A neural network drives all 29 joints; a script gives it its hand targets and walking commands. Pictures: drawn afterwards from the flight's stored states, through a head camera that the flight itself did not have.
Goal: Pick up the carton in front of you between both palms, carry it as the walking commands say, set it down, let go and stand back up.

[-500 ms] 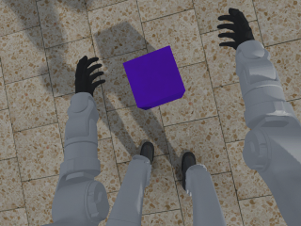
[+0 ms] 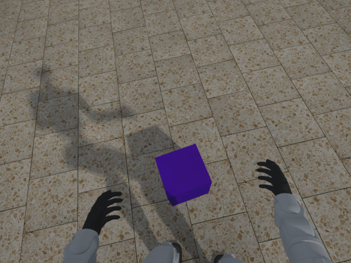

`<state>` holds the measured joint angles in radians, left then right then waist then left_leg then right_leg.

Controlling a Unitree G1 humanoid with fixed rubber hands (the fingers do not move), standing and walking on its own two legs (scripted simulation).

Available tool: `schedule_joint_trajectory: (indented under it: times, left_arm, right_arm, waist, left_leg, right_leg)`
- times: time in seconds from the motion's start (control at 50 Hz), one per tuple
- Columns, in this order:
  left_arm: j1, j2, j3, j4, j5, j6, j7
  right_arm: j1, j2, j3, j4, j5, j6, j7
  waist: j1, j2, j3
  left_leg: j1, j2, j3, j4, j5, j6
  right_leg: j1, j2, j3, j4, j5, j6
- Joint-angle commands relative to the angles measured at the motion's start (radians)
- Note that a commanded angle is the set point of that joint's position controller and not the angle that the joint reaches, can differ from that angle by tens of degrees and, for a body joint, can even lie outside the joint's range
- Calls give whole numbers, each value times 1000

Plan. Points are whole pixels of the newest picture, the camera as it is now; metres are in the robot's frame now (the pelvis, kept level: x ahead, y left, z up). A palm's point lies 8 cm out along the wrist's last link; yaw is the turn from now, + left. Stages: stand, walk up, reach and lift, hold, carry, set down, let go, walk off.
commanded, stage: let go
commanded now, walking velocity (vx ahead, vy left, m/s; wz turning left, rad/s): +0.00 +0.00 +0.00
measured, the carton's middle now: (183, 176) +0.47 +0.08 -0.63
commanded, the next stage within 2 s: stand in 0.82 s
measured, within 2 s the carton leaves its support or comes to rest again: neither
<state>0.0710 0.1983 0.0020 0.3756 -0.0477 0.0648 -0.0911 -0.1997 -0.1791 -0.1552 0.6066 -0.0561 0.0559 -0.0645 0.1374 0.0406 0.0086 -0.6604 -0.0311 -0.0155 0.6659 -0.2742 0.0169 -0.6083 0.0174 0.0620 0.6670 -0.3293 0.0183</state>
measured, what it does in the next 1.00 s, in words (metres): stands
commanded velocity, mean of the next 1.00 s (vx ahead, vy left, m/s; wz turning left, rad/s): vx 0.00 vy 0.00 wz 0.00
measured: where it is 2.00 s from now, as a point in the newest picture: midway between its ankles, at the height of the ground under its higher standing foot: outside the picture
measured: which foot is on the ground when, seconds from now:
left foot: down 0.00-1.00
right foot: down 0.00-1.00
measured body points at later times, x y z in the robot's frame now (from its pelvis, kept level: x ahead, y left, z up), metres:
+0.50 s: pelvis +0.04 -0.03 +0.02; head +0.05 -0.02 +0.47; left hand +0.21 +0.21 -0.05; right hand +0.20 -0.26 -0.05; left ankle +0.02 +0.10 -0.72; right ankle -0.01 -0.13 -0.72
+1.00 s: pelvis +0.02 +0.00 +0.02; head +0.01 +0.02 +0.47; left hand +0.17 +0.27 -0.08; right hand +0.16 -0.28 -0.06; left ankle +0.02 +0.10 -0.72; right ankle -0.01 -0.13 -0.72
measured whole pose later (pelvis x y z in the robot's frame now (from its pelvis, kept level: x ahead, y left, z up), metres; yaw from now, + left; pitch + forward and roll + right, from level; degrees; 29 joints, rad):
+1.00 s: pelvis +0.02 +0.00 +0.02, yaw +1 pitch -2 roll -1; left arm 0.21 0.29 0.07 0.59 0.02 0.04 -0.01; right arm 0.23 -0.27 -0.08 0.64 -0.03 0.01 0.01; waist -0.01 -0.05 0.02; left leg -0.23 -0.03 -0.04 0.55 -0.29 0.02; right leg -0.15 0.01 0.04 0.51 -0.32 0.01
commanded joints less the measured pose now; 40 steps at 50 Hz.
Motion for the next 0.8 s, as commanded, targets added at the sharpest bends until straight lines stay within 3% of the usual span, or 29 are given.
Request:
schedule_joint_trajectory:
  times: [0.0, 0.26, 0.34, 0.42, 0.44, 0.46, 0.52, 0.62, 0.78]
  left_arm:
    - [32, 89, 9, -124, -8, -24, 11]
    - [162, 110, 46, -37, 19, -27, 29]
    - [173, 120, 60, -16, 36, -19, 31]
    - [157, 124, 70, -15, 49, 0, 28]
    - [132, 143, 73, -75, 62, 50, 55]
    - [153, 135, 60, -58, 60, 65, 65]
    - [131, 135, 55, -57, 56, 87, 73]
    - [94, 131, 52, -76, 58, 125, 74]
    - [64, 123, 49, -118, 65, 168, 73]
  right_arm:
    - [11, -82, 0, -103, 9, -34, 12]
    - [333, -91, 70, -194, 32, -38, 77]
    - [384, -99, 91, -233, 53, -25, 100]
    - [390, -107, 102, -266, 66, -3, 119]
    - [433, -97, 113, -211, 81, -30, 100]
    - [427, -100, 121, -224, 86, -32, 93]
    - [389, -111, 127, -234, 95, -24, 90]
    - [392, -125, 112, -232, 81, 8, 90]
    - [387, -128, 91, -236, 63, 41, 107]
  waist:
    - [-38, -6, -312]
    - [-114, -67, -188]
    - [-115, -65, -141]
    - [-114, -56, -84]
    - [-119, -33, -126]
    - [-119, -60, -110]
    - [-110, -63, -54]
    - [-127, -76, 17]
    - [-144, -49, 58]
  left_leg:
    - [447, 13, -22, -84, 356, -65]
    - [576, -13, -10, -201, 518, -49]
    - [575, -21, -2, -238, 476, -44]
    - [576, -26, 10, -258, 377, -40]
    - [530, -40, 19, -224, 358, -46]
    - [520, -44, 16, -221, 327, -40]
    - [503, -48, 24, -217, 243, -37]
    - [532, -44, 30, -227, 142, -32]
    - [579, -32, 16, -244, 81, -30]
  right_leg:
    - [102, 41, -49, -126, 69, -27]
    - [428, 20, -39, -243, 451, 7]
    - [472, 12, -30, -270, 499, 10]
    - [477, 8, -27, -293, 443, 10]
    - [524, 0, -26, -250, 531, 10]
    - [517, -2, -19, -244, 551, 16]
    - [468, -1, -21, -257, 443, 16]
    - [430, 2, -36, -292, 285, 2]
    - [427, 6, -47, -303, 164, -21]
